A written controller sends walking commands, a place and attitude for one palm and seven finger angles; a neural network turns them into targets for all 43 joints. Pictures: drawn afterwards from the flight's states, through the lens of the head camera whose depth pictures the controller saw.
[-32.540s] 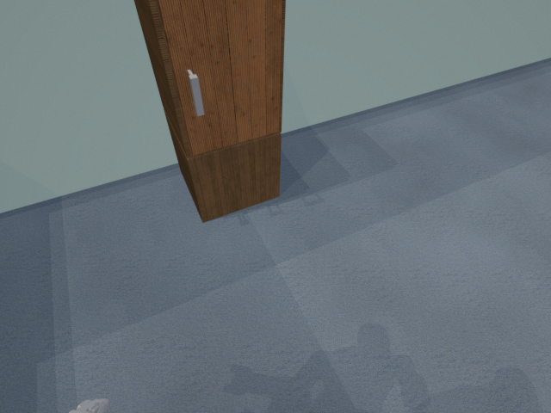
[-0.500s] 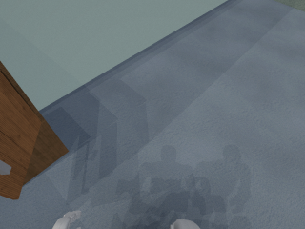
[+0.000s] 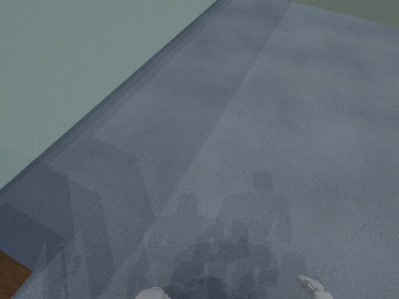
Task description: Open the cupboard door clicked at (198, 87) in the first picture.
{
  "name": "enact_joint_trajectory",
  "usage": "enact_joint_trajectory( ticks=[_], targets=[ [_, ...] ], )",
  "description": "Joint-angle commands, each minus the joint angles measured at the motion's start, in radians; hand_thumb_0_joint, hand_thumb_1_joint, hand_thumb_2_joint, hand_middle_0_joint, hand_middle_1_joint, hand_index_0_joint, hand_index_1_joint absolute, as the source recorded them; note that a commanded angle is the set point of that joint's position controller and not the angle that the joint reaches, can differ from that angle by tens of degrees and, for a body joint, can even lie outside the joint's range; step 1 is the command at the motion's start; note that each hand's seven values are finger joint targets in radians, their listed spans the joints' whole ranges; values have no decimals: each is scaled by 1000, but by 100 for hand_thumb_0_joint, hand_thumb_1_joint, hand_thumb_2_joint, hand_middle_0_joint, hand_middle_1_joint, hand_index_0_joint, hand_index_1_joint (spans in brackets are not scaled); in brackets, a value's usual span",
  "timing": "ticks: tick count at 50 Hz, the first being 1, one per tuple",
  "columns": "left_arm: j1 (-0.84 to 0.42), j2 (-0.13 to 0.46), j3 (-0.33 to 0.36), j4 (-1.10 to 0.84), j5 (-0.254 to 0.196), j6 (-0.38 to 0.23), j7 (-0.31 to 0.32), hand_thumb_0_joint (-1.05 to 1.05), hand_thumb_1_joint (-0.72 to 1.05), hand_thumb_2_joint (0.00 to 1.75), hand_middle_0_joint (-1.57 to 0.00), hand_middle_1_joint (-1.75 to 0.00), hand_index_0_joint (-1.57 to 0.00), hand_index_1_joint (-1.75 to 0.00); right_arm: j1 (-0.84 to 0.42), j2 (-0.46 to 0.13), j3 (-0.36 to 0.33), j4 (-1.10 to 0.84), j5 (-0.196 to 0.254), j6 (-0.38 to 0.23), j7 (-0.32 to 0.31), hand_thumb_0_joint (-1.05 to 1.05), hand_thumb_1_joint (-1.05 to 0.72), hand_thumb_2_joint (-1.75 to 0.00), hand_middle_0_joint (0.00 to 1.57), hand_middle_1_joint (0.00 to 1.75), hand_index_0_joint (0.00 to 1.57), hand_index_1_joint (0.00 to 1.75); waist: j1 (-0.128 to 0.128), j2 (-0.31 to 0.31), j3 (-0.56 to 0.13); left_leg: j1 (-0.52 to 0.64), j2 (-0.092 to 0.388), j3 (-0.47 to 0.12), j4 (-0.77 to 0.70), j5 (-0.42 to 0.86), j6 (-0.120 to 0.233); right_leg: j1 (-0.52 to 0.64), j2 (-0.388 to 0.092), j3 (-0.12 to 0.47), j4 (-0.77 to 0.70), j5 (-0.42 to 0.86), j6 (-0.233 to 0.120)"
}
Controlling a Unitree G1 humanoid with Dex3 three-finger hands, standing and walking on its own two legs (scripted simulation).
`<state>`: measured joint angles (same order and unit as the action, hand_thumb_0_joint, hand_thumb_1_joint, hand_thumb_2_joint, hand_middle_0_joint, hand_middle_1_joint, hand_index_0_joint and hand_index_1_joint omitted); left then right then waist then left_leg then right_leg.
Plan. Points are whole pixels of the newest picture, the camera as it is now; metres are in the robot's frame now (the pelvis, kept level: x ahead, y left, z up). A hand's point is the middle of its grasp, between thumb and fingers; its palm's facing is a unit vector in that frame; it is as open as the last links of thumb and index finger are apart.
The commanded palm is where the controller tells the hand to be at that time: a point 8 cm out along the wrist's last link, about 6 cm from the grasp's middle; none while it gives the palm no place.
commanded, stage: walk to a spot facing it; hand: left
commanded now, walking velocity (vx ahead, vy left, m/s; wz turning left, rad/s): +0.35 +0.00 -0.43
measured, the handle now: out of the picture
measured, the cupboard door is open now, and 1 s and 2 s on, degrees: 49 49 49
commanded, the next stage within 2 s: turn to face it in 1.02 s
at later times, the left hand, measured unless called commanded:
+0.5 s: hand (178, 202) +0.36 +0.08 -0.14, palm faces -0.22 -0.95 -0.21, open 7.4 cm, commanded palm none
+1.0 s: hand (190, 154) +0.53 +0.06 -0.15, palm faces -0.22 -0.96 -0.16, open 7.4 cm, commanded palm none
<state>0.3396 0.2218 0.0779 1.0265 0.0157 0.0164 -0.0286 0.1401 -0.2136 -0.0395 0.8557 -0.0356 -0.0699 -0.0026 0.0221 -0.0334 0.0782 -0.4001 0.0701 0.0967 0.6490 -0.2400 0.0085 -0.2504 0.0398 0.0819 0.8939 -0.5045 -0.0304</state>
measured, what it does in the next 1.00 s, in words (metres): walks ahead, turning right: right foot, then left foot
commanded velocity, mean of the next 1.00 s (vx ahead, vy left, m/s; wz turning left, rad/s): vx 0.36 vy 0.00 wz -0.24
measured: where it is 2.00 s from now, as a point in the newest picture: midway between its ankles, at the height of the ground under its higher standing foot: (248, 206)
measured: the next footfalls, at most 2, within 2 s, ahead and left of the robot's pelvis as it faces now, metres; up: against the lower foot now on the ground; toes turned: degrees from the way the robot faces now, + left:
right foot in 0.36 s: +0.24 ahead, -0.17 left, +0.00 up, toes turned -15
left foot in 0.74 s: +0.49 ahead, +0.00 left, +0.00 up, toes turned -5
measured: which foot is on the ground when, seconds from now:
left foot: down 0.00-0.36, up 0.38-0.72, down 0.74-1.00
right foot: up 0.00-0.34, down 0.36-0.74, up 0.76-1.00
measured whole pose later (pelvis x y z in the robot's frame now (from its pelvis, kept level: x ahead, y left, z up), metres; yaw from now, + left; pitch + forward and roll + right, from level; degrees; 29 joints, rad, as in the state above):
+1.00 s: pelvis +0.44 -0.10 +0.02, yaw -17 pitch +0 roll +0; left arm 0.22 0.18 0.07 1.04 0.03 -0.01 -0.03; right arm 0.30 -0.16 -0.04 1.04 -0.03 -0.07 -0.01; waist 0.02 -0.02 0.04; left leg -0.15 0.05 0.19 0.37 -0.23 0.01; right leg -0.56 -0.10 -0.04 0.98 -0.21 -0.01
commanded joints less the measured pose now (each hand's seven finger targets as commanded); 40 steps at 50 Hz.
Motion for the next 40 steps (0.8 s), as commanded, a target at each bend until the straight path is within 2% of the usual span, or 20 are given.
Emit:
enact_joint_trajectory(
  ticks=[1, 3, 5, 10, 14, 15, 16, 17, 18, 19, 22, 24, 27, 32, 33, 35, 36, 37, 38, 40],
  targets=[
    [-170, 67, 21, -148, 16, -57, -20, 0, 90, 90, -20, -30, -20, -30, 229, -163, -34, 27, -6, -1, -23, 0, -90, -90, 20, 30, 20, 30, -75, 200, 0, 239, 351, -436, -463, -253, 120, -468, -119, -33, 437, 138, 1],
    [-124, 32, 12, -129, 19, -36, -33, 0, 90, 90, -20, -30, -20, -30, 190, -126, -22, 37, 1, -13, -27, 0, -90, -90, 20, 30, 20, 30, -28, 224, -24, 239, 279, -221, -447, -48, 83, -429, -137, -61, 363, 227, 22],
    [-139, 18, 6, -135, 17, -24, -38, 0, 90, 90, -20, -30, -20, -30, 217, -126, -22, 58, 5, -19, -25, 0, -90, -90, 20, 30, 20, 30, -26, 199, -64, 268, 257, -119, -449, 52, 96, -409, -141, -86, 254, 258, 31],
    [-289, 0, -9, -176, 17, -25, -39, 0, 90, 90, -20, -30, -20, -30, 285, -128, -27, 103, 0, -8, -13, 0, -90, -90, 20, 30, 20, 30, -64, 147, -13, 242, 252, 5, -467, 65, 95, -299, -127, -169, -94, 303, 27],
    [-313, 22, -5, -178, 17, -31, -34, 0, 90, 90, -20, -30, -20, -30, 303, -133, -25, 127, -7, 4, -11, 0, -90, -90, 20, 30, 20, 30, -55, 164, -31, 272, 266, 44, -383, 166, 78, -151, -88, -208, -237, 287, 2],
    [-262, 40, -1, -161, 16, -36, -31, 0, 90, 90, -20, -30, -20, -30, 299, -139, -25, 132, -4, 7, -11, 0, -90, -90, 20, 30, 20, 30, -23, 132, -62, 265, 256, 63, -295, 257, 64, -39, -65, -227, -288, 280, -12],
    [-124, 72, 9, -115, 17, -46, -25, 0, 90, 90, -20, -30, -20, -30, 283, -140, -22, 135, 2, 9, -10, 0, -90, -90, 20, 30, 20, 30, 44, 62, -127, 211, 209, 105, -108, 343, 35, 169, -37, -226, -348, 286, -35],
    [52, 158, 33, -60, 22, -61, -11, 0, 90, 90, -20, -30, -20, -30, 265, -110, -16, 121, 19, 5, 1, 0, -90, -90, 20, 30, 20, 30, 124, -83, -230, -9, 132, 172, 188, 248, -6, 471, -188, -31, -404, 195, -103],
    [185, 273, 61, -25, 8, -64, 8, 0, 90, 90, -20, -30, -20, -30, 247, -45, -6, 74, 32, 2, 2, 0, -90, -90, 20, 30, 20, 30, 152, -340, -306, -280, -23, 139, 515, -371, -49, 639, -470, 432, -551, 300, -219],
    [150, 267, 58, -24, -9, -58, 22, 0, 90, 90, -20, -30, -20, -30, 158, -82, -22, 65, 24, 6, -3, 0, -90, -90, 20, 30, 20, 30, 145, -202, -225, -373, 23, -22, 635, -362, -37, 547, -480, 439, -600, 340, -253],
    [-60, 121, 14, -74, -6, -67, 35, 0, 90, 90, -20, -30, -20, -30, 151, -53, -23, 105, 11, 20, -6, 0, -90, -90, 20, 30, 20, 30, 9, -90, -98, -248, 108, -75, 521, -155, -54, 215, -355, 140, -616, 498, -188],
    [-113, 99, 9, -78, 3, -77, 33, 0, 90, 90, -20, -30, -20, -30, 218, -18, -21, 143, 6, 40, 2, 0, -90, -90, 20, 30, 20, 30, -42, -94, -72, -127, 92, -37, 378, -120, -61, 82, -303, 40, -654, 456, -169],
    [-97, 97, 7, -51, 0, -90, 24, 0, 90, 90, -20, -30, -20, -30, 179, -8, -24, 134, 7, 43, 16, 0, -90, -90, 20, 30, 20, 30, -45, -59, -24, -116, 70, -13, 244, -9, -64, 48, -273, 27, -707, 340, -167],
    [-37, 110, 9, -10, 1, -99, 23, 0, 90, 90, -20, -30, -20, -30, 41, -16, -27, 76, 11, 20, 27, 0, -90, -90, 20, 30, 20, 30, -19, -58, -9, -74, 34, 0, 17, 42, -43, 138, -284, 33, -665, 428, -151],
    [-28, 110, 8, 0, 4, -98, 26, 0, 90, 90, -20, -30, -20, -30, 37, -20, -30, 77, 11, 16, 27, 0, -90, -90, 20, 30, 20, 30, -24, -48, -4, -36, 23, 8, -27, 44, -38, 141, -280, 35, -641, 449, -141],
    [-51, 115, 9, -2, -2, -95, 27, 0, 90, 90, -20, -30, -20, -30, 142, -56, -35, 112, 7, 5, 18, 0, -90, -90, 20, 30, 20, 30, -89, 0, -41, 179, -15, 30, -132, 78, -19, 78, -233, -27, -488, 556, -107],
    [-57, 91, 6, -15, -4, -92, 24, 0, 90, 90, -20, -30, -20, -30, 273, -114, -49, 155, 0, -2, 8, 0, -90, -90, 20, 30, 20, 30, -143, 84, -110, 396, 44, -68, -175, 52, 23, -45, -172, -71, -267, 563, -71],
    [-13, 41, -2, -33, -11, -90, 17, 0, 90, 90, -20, -30, -20, -30, 421, -227, -75, 186, -20, -7, -4, 0, -90, -90, 20, 30, 20, 30, -176, 304, -226, 609, 305, -417, -252, -6, 136, -265, -42, -181, 73, 242, -16],
    [-71, 48, -14, -69, -5, -96, 15, 0, 90, 90, -20, -30, -20, -30, 468, -248, -69, 187, -13, 9, -11, 0, -90, -90, 20, 30, 20, 30, -183, 310, -218, 584, 420, -602, -362, -50, 209, -364, -9, -112, 306, -56, -16],
    [-156, 46, -4, -68, 4, -91, 13, 0, 90, 90, -20, -30, -20, -30, 326, -161, -51, 157, -5, 6, -13, 0, -90, -90, 20, 30, 20, 30, -125, 188, -71, 345, 389, -515, -427, -160, 184, -455, -108, -45, 458, 86, -14]
  ],
)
